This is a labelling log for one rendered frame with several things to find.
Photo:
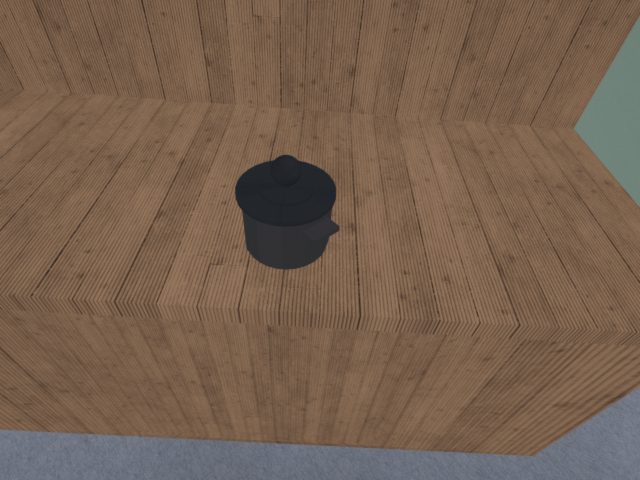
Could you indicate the pot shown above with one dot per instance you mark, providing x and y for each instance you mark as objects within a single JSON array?
[{"x": 288, "y": 247}]

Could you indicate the knob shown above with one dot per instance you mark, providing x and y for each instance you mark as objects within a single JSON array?
[{"x": 286, "y": 170}]

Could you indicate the lid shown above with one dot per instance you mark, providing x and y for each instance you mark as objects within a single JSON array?
[{"x": 264, "y": 200}]

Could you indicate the table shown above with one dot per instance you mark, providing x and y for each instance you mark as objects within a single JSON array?
[{"x": 482, "y": 294}]

